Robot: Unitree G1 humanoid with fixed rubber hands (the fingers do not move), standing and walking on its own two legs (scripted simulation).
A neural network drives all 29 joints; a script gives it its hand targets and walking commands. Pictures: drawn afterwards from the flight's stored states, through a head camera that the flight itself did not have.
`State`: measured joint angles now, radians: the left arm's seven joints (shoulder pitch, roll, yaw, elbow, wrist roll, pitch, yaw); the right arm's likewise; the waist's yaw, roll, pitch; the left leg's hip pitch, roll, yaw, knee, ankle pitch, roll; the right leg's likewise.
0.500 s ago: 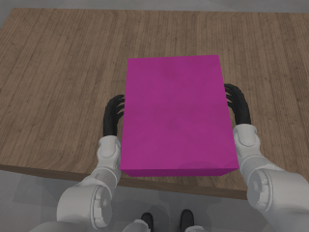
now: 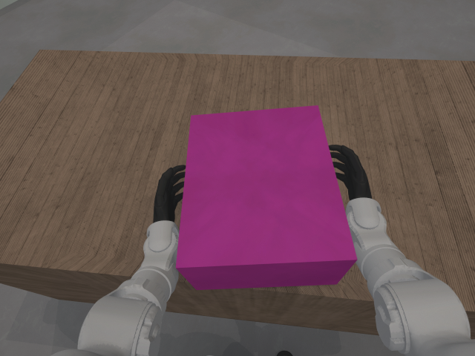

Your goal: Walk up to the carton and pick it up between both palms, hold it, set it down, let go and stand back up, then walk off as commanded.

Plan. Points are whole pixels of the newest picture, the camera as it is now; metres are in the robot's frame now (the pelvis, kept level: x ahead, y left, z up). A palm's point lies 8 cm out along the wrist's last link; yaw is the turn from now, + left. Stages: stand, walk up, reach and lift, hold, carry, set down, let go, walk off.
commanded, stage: reach and lift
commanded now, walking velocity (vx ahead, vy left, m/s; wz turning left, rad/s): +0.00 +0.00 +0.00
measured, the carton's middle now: (259, 194) +0.40 +0.00 -0.03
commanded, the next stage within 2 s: none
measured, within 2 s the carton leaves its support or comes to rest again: neither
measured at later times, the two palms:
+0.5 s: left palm (156, 166) +0.37 +0.16 +0.10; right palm (392, 157) +0.39 -0.18 +0.12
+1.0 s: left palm (130, 163) +0.35 +0.18 +0.14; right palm (390, 158) +0.37 -0.16 +0.14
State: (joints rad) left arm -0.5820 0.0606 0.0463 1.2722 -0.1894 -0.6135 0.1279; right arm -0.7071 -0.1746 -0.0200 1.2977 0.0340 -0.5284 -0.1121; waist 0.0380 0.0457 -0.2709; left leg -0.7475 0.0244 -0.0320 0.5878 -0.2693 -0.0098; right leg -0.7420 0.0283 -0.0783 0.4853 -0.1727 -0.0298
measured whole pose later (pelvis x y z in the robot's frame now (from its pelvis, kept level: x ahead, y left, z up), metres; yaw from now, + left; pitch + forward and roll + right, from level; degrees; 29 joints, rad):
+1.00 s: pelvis +0.00 +0.01 +0.03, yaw +2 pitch +0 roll -1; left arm -0.41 0.03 0.16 0.31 0.07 0.36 0.03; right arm -0.49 -0.14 -0.08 0.51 0.13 0.24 -0.13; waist -0.05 0.00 -0.06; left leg -0.13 -0.02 -0.05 0.33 -0.20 0.02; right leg -0.11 0.00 -0.06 0.24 -0.13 0.00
